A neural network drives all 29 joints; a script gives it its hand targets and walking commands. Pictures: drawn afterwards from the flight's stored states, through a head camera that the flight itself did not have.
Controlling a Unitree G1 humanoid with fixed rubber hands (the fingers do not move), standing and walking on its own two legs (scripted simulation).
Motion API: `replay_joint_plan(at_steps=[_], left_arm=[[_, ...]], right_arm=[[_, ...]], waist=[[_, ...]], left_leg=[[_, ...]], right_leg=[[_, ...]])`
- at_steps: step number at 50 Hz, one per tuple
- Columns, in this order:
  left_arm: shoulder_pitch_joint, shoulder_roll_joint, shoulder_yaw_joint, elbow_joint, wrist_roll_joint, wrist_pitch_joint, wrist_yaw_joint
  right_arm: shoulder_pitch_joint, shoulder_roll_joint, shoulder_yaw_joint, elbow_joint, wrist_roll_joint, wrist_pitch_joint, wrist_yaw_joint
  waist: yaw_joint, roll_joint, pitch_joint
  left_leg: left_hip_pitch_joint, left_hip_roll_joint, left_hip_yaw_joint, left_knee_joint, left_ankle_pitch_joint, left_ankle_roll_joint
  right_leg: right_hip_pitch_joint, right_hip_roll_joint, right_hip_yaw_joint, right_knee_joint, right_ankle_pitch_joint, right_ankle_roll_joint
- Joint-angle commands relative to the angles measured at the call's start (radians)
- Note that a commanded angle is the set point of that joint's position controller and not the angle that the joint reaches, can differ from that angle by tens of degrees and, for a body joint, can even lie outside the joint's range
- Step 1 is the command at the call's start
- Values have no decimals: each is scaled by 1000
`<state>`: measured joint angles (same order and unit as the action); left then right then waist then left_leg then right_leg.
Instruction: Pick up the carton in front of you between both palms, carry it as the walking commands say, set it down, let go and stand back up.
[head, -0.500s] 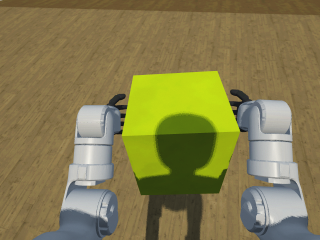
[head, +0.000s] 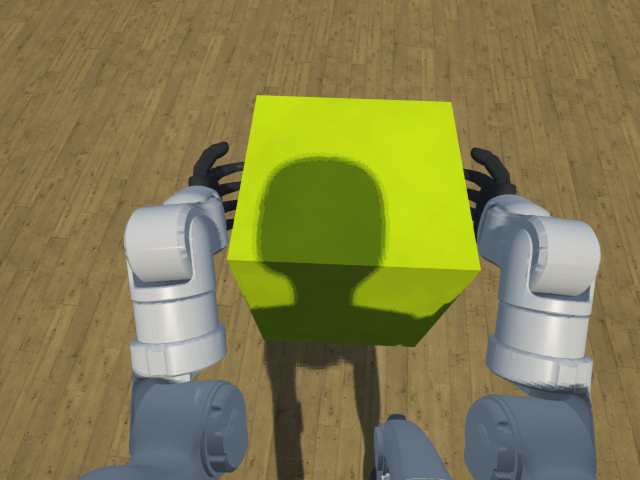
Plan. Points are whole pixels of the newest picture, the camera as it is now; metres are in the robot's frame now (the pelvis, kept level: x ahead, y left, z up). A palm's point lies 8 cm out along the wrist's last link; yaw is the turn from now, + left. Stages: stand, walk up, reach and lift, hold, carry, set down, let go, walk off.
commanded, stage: carry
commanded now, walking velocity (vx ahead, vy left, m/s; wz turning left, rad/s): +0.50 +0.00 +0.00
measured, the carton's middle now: (345, 236) +0.40 -0.02 +0.07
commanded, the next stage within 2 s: none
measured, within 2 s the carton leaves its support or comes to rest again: neither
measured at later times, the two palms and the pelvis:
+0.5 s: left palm (217, 13) +0.67 +0.14 +0.21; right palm (435, 5) +0.70 -0.16 +0.21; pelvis +0.30 -0.03 +0.04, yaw +1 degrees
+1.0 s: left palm out of the picture +1.00 +0.13 +0.25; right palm out of the picture +0.99 -0.17 +0.25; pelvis +0.62 -0.01 +0.08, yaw +0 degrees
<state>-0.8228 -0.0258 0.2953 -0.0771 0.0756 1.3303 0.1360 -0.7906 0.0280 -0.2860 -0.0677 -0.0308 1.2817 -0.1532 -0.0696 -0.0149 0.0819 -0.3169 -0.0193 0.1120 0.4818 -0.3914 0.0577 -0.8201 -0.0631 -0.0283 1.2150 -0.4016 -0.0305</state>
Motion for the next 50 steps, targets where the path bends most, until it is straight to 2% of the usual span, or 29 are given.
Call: replay_joint_plan(at_steps=[1,6,7,8,9,10,11,12,13,14,16,19,21,24,27,29,30,31,32,33,34,35,36,38,43,45,48,49,50], left_arm=[[-688,-904,-659,-7,-335,-22,-175],[-666,-930,-641,149,-356,-4,-209],[-662,-941,-630,185,-361,-5,-216],[-666,-959,-621,220,-366,-10,-222],[-662,-968,-607,244,-373,-18,-228],[-671,-964,-593,254,-379,-27,-233],[-689,-1011,-591,243,-398,-40,-235],[-748,-1027,-606,194,-428,-39,-240],[-801,-1068,-633,142,-468,-44,-244],[-857,-1093,-651,87,-503,-48,-246],[-926,-1111,-668,3,-549,-47,-245],[-920,-1079,-654,-37,-561,-31,-242],[-891,-1050,-645,-22,-548,-16,-240],[-832,-1020,-631,46,-513,3,-242],[-789,-1007,-612,130,-478,9,-248],[-773,-1012,-597,182,-460,5,-252],[-771,-1020,-589,203,-457,1,-253],[-777,-1025,-582,214,-446,-4,-255],[-784,-1038,-569,220,-437,-6,-256],[-819,-1036,-567,203,-429,-11,-255],[-857,-1054,-568,187,-425,-19,-246],[-844,-1043,-554,172,-418,-21,-236],[-827,-1040,-545,159,-410,-22,-226],[-804,-1022,-539,125,-394,-25,-204],[-776,-961,-564,55,-360,-16,-173],[-753,-943,-577,68,-351,-6,-173],[-733,-942,-594,134,-360,8,-189],[-727,-950,-595,163,-367,10,-197],[-713,-963,-591,202,-372,8,-206]], right_arm=[[-786,972,709,-84,461,25,258],[-747,968,664,91,422,39,279],[-742,977,649,128,415,37,282],[-742,988,639,157,414,35,283],[-753,992,631,171,411,31,284],[-763,1018,615,174,408,29,284],[-807,1022,603,163,400,27,286],[-850,1045,609,155,399,21,278],[-843,1037,595,138,396,18,268],[-837,1042,585,126,393,16,255],[-822,1026,565,92,376,18,230],[-810,992,567,56,355,28,203],[-796,968,570,56,340,40,193],[-762,952,579,103,325,58,196],[-751,969,579,175,328,64,213],[-748,989,568,230,338,60,227],[-739,1006,560,259,344,54,233],[-727,1012,551,281,354,44,240],[-731,1006,546,275,358,33,244],[-765,1046,552,268,376,21,250],[-829,1063,573,200,408,19,255],[-881,1098,599,145,452,13,260],[-939,1117,619,82,486,7,262],[-996,1138,641,7,524,4,259],[-934,1076,642,-41,510,23,252],[-881,1047,641,-10,484,35,251],[-828,1013,632,74,448,48,257],[-815,1008,624,105,435,49,260],[-806,1008,615,137,425,49,263]], waist=[[-12,119,-594],[10,179,-500],[40,199,-510],[93,185,-551],[151,124,-645],[152,-122,-763],[180,-295,-705],[153,-191,-641],[160,-72,-611],[146,-8,-592],[113,-28,-594],[120,-65,-589],[131,-72,-575],[141,-83,-535],[145,-125,-490],[95,-160,-499],[36,-137,-551],[-25,-56,-657],[-33,183,-778],[-55,352,-734],[-29,236,-683],[-32,112,-646],[-18,49,-621],[19,68,-631],[2,109,-608],[-1,131,-586],[9,171,-546],[21,186,-538],[58,178,-552]], left_leg=[[554,267,-287,-114,382,191],[465,228,-137,-89,643,128],[424,219,-94,-15,828,103],[340,201,-27,145,971,62],[175,174,2,334,827,9],[-152,84,-25,619,393,-50],[-391,-69,-103,816,-122,-58],[-495,-12,-172,975,-118,-23],[-527,23,-168,1020,-74,-6],[-523,54,-164,990,-39,3],[-484,78,-156,903,1,10],[-528,84,-112,841,19,-8],[-584,102,-92,761,38,-28],[-535,108,-61,527,86,-45],[-391,53,37,302,112,-30],[-208,-21,121,202,68,-6],[0,-78,170,103,113,8],[318,-22,84,90,124,29],[582,298,-474,-6,-130,160],[657,373,-852,-179,33,261],[642,383,-762,-122,166,268],[571,357,-642,-51,327,250],[509,332,-542,-29,376,209],[453,294,-431,-69,237,153],[465,297,-319,-128,216,189],[430,281,-244,-142,258,172],[384,247,-144,-128,392,128],[364,240,-116,-99,459,108],[319,226,-70,-1,584,81]], right_leg=[[-111,-15,-29,-123,42,10],[124,70,-166,-449,67,-32],[256,125,-224,-508,36,-47],[487,165,-260,-607,103,-66],[797,114,-168,-644,125,-86],[1083,-217,401,-740,-112,-207],[1122,-279,749,-902,52,-304],[1109,-284,661,-847,157,-305],[1050,-264,542,-782,290,-282],[985,-236,439,-766,329,-240],[921,-192,329,-798,217,-190],[920,-190,272,-836,197,-209],[956,-193,242,-851,229,-225],[942,-161,150,-861,314,-212],[903,-133,60,-857,467,-178],[865,-132,-1,-761,713,-141],[811,-111,-81,-595,843,-101],[655,-88,-108,-403,732,-50],[366,-8,-84,-114,365,17],[108,159,-17,84,-113,22],[16,100,64,242,-104,-2],[-18,65,65,289,-70,-14],[-20,33,67,262,-44,-22],[27,8,70,155,-6,-32],[-38,-11,6,-57,-6,-6],[26,-15,-18,-224,31,2],[175,46,-130,-443,62,-10],[253,82,-181,-503,50,-19],[404,128,-232,-579,88,-30]])
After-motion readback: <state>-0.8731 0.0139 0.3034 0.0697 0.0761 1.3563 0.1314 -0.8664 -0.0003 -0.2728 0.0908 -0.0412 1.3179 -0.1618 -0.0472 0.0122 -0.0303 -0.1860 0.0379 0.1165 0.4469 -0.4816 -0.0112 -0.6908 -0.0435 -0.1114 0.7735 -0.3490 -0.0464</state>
